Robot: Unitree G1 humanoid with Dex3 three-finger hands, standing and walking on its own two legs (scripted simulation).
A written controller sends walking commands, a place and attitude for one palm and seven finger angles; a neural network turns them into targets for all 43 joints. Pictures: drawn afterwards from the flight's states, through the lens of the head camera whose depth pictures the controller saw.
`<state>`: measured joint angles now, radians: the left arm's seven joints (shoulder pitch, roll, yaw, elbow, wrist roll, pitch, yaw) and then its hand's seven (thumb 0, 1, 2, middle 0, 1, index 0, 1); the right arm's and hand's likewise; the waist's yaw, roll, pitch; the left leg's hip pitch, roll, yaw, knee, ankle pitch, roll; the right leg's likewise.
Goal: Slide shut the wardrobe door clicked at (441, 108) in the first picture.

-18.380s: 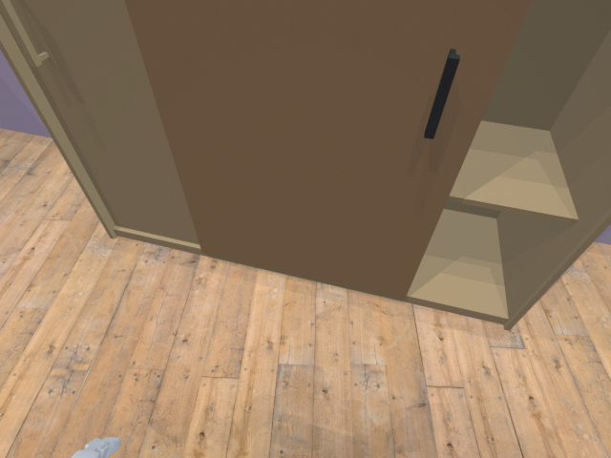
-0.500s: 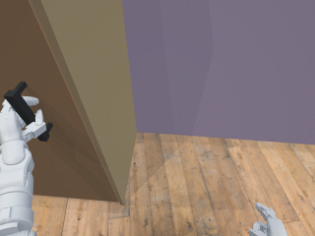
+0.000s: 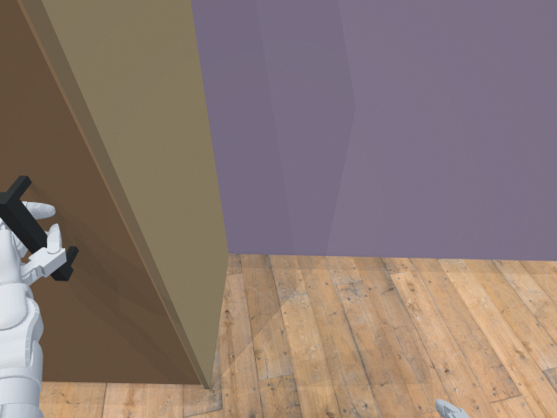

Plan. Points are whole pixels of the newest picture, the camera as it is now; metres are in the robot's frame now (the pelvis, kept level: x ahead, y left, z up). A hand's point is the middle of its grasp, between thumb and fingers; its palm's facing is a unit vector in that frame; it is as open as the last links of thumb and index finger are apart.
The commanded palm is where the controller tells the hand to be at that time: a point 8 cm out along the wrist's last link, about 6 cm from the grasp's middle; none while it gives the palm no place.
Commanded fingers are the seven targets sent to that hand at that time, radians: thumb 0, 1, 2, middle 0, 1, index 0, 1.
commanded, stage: stop walking and hold the door there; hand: left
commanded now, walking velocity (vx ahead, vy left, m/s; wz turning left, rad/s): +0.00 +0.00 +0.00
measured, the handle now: (43, 231) +0.33 +0.37 +0.09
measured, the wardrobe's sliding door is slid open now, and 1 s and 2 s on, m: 0.00 0.00 0.00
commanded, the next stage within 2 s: loosen the grip on the handle in 1.64 s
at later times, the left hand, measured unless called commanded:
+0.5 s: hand (53, 252) +0.30 +0.35 +0.08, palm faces +0.47 -0.84 -0.28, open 5.4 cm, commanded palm +0.26 +0.38 +0.09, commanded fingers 0.00 0.90 0.90 -0.45 -1.40 -0.45 -1.40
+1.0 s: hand (50, 258) +0.29 +0.35 +0.08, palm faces +0.28 -0.94 -0.17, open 5.4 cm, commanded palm +0.26 +0.38 +0.09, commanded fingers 0.00 0.90 0.90 -0.45 -1.40 -0.45 -1.40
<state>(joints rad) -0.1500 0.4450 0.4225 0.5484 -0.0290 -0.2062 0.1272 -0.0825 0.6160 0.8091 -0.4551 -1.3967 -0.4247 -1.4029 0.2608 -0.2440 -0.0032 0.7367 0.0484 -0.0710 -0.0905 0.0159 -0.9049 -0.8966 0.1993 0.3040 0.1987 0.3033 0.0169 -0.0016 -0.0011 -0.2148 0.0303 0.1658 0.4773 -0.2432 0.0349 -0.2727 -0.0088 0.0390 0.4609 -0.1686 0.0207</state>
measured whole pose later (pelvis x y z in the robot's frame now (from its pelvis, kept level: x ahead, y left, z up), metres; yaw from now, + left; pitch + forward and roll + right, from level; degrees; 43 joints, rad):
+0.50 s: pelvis -0.03 +0.04 -0.01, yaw +2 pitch -1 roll +0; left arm -0.23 0.41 0.34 0.49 -0.02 -0.26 0.10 -0.15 0.64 0.81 -0.46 -1.40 -0.44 -1.43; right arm 0.17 -0.27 -0.02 0.67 0.05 0.00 -0.09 0.01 -0.91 -0.90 0.20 0.30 0.20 0.30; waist 0.00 -0.02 0.06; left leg -0.30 -0.05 0.16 0.56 -0.25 0.11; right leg -0.39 -0.09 0.02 0.69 -0.34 0.03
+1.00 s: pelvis -0.06 +0.14 -0.02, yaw +3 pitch -3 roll +2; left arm -0.24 0.25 0.14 0.17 -0.05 -0.14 0.12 -0.08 0.72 0.78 -0.46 -1.42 -0.38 -1.40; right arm 0.15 -0.16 0.01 0.69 0.04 -0.07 -0.05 0.01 -0.91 -0.90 0.19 0.30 0.19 0.30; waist 0.02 -0.03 0.19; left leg -0.30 0.03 0.07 0.64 -0.29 -0.01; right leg -0.36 -0.04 -0.05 0.77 -0.40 0.02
